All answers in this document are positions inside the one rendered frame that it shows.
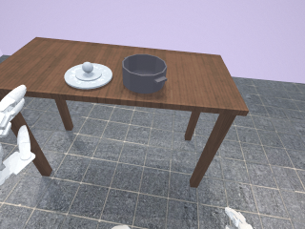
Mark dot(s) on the pot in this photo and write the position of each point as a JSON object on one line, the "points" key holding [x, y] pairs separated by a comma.
{"points": [[144, 73]]}

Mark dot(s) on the left robot hand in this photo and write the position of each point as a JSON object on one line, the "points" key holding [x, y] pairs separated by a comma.
{"points": [[10, 106]]}

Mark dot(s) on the table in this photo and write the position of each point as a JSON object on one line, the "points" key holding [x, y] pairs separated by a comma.
{"points": [[196, 82]]}

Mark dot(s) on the right robot hand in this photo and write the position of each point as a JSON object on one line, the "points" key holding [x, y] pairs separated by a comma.
{"points": [[237, 218]]}

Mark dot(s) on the knob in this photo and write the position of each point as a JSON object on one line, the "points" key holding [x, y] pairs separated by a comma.
{"points": [[87, 67]]}

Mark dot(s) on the lid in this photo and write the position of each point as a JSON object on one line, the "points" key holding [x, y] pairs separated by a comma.
{"points": [[77, 78]]}

